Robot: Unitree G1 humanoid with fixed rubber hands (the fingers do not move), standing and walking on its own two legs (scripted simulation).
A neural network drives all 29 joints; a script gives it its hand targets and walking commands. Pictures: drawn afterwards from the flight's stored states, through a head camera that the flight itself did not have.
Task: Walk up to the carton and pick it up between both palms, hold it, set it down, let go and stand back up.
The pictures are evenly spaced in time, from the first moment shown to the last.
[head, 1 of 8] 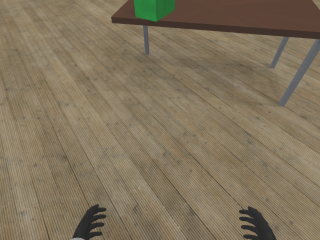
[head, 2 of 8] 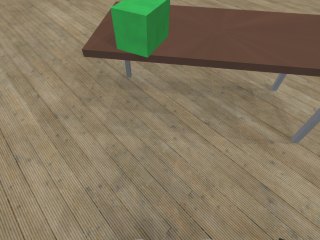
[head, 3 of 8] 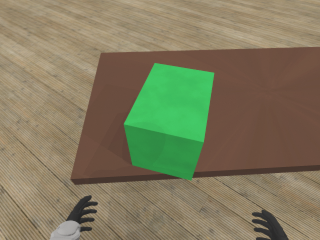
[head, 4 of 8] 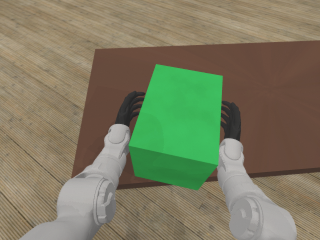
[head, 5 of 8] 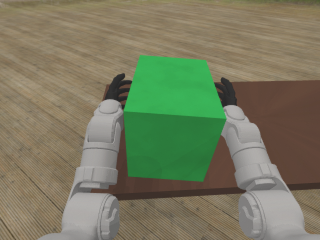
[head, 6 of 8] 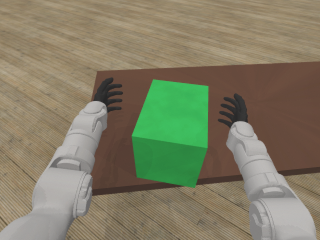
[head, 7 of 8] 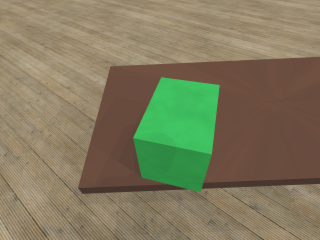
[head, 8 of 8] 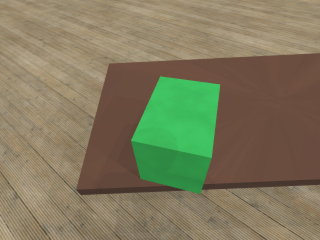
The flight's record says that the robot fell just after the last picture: no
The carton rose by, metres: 0.17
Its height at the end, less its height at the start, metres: +0.00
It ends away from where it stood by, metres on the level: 0.01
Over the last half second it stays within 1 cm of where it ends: yes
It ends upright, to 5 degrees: yes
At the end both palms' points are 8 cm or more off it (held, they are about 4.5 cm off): yes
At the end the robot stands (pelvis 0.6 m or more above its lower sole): yes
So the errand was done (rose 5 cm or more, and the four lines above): yes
